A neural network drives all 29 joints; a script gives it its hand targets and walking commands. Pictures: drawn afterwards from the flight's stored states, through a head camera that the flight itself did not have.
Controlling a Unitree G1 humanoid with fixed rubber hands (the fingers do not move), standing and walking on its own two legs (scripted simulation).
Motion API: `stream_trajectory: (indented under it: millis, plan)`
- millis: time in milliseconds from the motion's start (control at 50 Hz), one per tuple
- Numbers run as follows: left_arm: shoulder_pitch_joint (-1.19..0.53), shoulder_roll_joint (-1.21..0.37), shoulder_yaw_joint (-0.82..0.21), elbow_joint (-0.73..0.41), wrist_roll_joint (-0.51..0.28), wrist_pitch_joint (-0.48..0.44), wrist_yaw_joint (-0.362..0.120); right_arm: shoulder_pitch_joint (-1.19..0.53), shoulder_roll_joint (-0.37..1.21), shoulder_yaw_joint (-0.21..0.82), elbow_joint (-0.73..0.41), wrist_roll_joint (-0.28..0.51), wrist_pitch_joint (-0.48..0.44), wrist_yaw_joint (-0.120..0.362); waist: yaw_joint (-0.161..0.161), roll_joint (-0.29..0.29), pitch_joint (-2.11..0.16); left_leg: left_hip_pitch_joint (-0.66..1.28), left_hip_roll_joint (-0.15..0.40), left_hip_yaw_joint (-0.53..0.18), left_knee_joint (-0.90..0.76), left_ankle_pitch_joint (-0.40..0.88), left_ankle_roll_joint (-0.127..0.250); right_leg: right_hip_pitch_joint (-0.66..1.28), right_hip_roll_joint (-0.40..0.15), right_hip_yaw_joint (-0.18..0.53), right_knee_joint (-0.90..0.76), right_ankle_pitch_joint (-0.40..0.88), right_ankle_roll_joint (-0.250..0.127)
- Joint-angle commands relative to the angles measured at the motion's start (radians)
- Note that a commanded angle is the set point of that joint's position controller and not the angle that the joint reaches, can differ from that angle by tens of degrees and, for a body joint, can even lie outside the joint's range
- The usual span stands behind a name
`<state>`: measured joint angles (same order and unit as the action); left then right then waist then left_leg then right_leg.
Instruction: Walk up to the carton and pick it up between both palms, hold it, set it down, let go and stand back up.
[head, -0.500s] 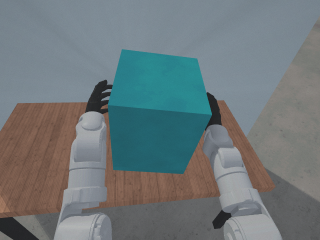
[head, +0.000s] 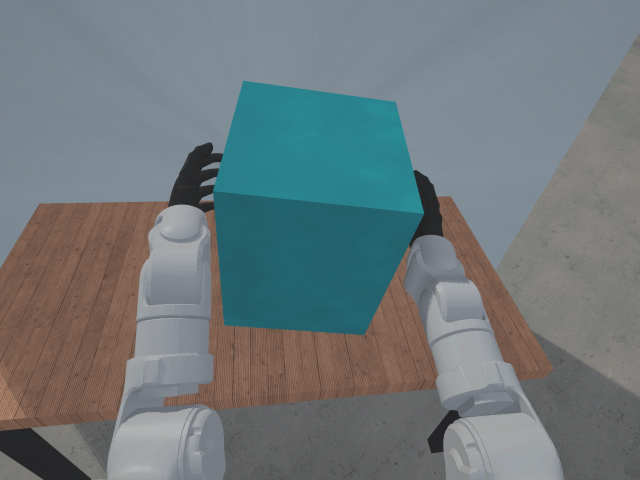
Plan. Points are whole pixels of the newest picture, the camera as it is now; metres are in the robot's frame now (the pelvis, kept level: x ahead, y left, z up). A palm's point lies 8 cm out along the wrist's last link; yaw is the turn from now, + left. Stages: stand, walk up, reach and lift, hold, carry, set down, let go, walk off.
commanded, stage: hold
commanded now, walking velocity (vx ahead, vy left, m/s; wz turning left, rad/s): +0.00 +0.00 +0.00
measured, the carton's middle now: (307, 216) +0.41 -0.01 +0.14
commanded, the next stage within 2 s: none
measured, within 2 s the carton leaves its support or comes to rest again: neither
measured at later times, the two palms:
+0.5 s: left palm (169, 208) +0.35 +0.15 +0.20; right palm (416, 226) +0.35 -0.13 +0.17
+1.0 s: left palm (171, 207) +0.35 +0.15 +0.19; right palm (417, 224) +0.35 -0.14 +0.17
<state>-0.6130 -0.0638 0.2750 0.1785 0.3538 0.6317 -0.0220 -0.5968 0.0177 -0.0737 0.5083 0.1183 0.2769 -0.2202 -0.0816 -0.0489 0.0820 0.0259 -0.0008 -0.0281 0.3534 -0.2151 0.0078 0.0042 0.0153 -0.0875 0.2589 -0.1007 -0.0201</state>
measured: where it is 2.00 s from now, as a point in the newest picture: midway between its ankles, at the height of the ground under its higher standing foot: outside the picture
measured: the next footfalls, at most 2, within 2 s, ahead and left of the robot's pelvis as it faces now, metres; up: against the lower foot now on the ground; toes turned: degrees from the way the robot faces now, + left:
none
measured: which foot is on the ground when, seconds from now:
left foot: down 0.00-1.00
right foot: down 0.00-1.00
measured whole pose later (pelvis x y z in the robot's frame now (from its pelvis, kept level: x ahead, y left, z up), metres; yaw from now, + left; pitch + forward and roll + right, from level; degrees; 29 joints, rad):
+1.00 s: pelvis +0.00 -0.01 +0.00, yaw +1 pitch -11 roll -1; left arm -0.62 -0.06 0.30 0.08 0.39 0.72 -0.07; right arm -0.62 0.03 -0.05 0.46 0.13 0.33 -0.24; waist -0.07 -0.06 0.11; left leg 0.06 0.00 -0.04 0.35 -0.21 0.00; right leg 0.04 0.02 -0.10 0.27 -0.11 -0.03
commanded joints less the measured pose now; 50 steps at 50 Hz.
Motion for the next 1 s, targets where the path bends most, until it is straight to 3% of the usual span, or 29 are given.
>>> stream_trajectory:
  millis: [0,100,500,720,980]
  plan:
    - [-0.521,-0.533,-0.435,-0.078,-0.15,-0.009,-0.15,-0.826,0.493,0.389,-0.355,0.073,-0.114,0.131,-0.005,0.066,-0.411,-0.031,-0.035,0.037,-0.043,0.293,-0.034,0.242,0.034,-0.007,0.018,0.204,0.049]
    - [-0.51,-0.536,-0.46,-0.13,-0.156,0.012,-0.147,-0.816,0.488,0.416,-0.38,0.1,-0.095,0.122,-0.008,0.079,-0.41,-0.01,-0.034,0.033,-0.029,0.345,-0.044,0.246,0.038,-0.006,0.02,0.217,0.046]
    - [-0.547,-0.502,-0.407,-0.134,-0.135,0.074,-0.179,-0.838,0.477,0.358,-0.368,0.075,-0.049,0.128,-0.004,0.077,-0.34,-0.07,-0.025,0.053,-0.077,0.214,-0.028,0.25,0.031,-0.014,0.007,0.068,0.039]
    - [-0.548,-0.483,-0.38,-0.124,-0.126,0.072,-0.186,-0.85,0.49,0.379,-0.374,0.075,-0.06,0.123,0.012,0.065,-0.366,-0.068,-0.032,0.061,-0.067,0.232,-0.018,0.278,0.025,-0.012,0.01,0.104,0.045]
    - [-0.541,-0.471,-0.387,-0.145,-0.124,0.071,-0.196,-0.823,0.489,0.389,-0.382,0.076,-0.062,0.11,0.0,0.071,-0.358,-0.067,-0.036,0.062,-0.064,0.238,-0.022,0.292,0.017,-0.014,0.012,0.134,0.052]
